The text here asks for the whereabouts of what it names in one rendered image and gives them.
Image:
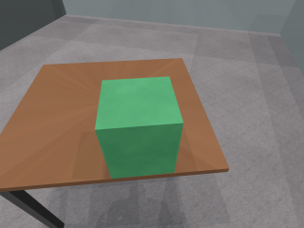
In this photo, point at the table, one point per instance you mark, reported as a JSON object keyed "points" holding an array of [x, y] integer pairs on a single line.
{"points": [[50, 139]]}

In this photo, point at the carton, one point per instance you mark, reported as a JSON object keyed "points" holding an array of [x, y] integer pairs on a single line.
{"points": [[139, 126]]}

